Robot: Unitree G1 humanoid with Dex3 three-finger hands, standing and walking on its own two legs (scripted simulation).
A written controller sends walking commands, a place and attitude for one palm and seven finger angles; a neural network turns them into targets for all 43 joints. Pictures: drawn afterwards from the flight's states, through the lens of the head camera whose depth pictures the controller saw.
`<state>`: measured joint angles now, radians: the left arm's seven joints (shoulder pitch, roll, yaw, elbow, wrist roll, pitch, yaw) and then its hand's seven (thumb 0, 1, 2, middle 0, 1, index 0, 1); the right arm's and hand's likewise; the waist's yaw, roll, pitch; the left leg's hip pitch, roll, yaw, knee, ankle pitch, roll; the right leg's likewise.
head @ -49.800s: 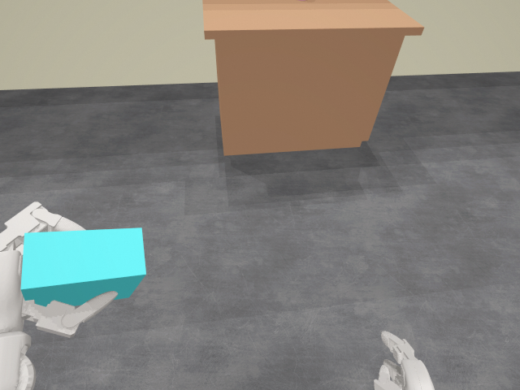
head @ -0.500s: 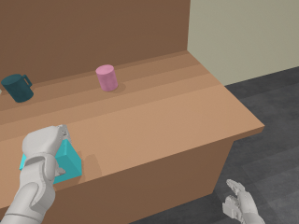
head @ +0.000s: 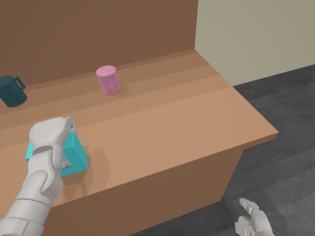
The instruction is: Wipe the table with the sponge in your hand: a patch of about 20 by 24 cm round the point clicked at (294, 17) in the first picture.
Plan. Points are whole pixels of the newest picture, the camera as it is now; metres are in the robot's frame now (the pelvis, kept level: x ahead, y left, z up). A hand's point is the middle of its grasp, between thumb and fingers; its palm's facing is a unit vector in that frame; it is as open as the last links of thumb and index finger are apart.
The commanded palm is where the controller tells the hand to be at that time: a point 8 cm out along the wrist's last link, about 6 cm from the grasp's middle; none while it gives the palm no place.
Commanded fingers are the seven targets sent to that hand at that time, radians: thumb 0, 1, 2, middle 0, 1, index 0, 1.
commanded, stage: wipe forward along the first lane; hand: left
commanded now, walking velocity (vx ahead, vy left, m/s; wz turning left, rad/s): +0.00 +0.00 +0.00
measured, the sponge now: (62, 160) +0.29 +0.32 +0.03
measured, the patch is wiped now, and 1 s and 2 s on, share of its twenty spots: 0.30 0.35 0.40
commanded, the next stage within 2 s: slide across to the middle lane in 1.00 s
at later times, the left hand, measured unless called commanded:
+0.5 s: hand (61, 134) +0.33 +0.32 +0.08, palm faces -0.09 -0.02 -1.00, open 9.8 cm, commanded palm +0.33 +0.32 +0.12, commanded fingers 0.00 0.10 1.30 -1.20 -1.60 -1.20 -1.60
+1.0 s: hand (58, 119) +0.39 +0.36 +0.08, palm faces -0.13 +0.00 -0.99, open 9.8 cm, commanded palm +0.38 +0.35 +0.13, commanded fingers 0.00 0.10 1.30 -1.20 -1.60 -1.20 -1.60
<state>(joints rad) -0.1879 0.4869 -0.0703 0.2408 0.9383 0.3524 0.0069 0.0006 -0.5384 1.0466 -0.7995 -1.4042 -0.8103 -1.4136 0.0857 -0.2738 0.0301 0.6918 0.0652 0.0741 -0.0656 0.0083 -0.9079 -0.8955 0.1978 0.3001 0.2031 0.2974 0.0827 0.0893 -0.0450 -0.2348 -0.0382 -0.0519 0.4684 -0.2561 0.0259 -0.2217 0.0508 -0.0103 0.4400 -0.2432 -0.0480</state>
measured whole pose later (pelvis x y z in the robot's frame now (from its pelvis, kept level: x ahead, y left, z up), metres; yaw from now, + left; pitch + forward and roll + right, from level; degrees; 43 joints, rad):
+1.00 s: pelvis -0.01 +0.01 -0.01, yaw -1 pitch +9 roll -2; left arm -0.62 0.65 0.05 0.88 1.01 0.08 0.04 0.00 -0.56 1.06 -0.81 -1.40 -0.82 -1.41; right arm 0.25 -0.30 0.00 0.72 0.08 0.10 -0.07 0.01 -0.91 -0.90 0.20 0.30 0.20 0.30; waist -0.02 0.07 -0.08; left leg -0.43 -0.03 -0.04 0.55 -0.27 0.03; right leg -0.39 0.06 -0.01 0.47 -0.23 -0.04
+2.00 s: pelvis +0.02 +0.01 +0.00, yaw +0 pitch +7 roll -1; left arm -0.61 0.41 -0.13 0.71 0.97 0.37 0.09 0.00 -0.52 1.04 -0.78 -1.42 -0.79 -1.43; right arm 0.16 -0.27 0.01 0.72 0.07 0.15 -0.03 0.00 -0.91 -0.90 0.20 0.30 0.20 0.30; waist 0.01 0.08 -0.10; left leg -0.32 -0.04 -0.05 0.49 -0.28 0.04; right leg -0.30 0.05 0.00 0.42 -0.25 -0.03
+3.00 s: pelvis +0.01 +0.01 +0.00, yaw -1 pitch +1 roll +0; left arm -0.23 0.33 -0.29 0.18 0.97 0.59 0.10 0.01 -0.50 1.04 -0.73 -1.46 -0.76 -1.45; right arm 0.02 -0.26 0.03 0.64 0.09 0.17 0.01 0.01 -0.91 -0.90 0.20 0.30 0.20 0.30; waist 0.08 0.09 -0.09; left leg -0.22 -0.05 -0.03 0.49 -0.29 0.04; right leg -0.22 0.04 0.01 0.47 -0.28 -0.03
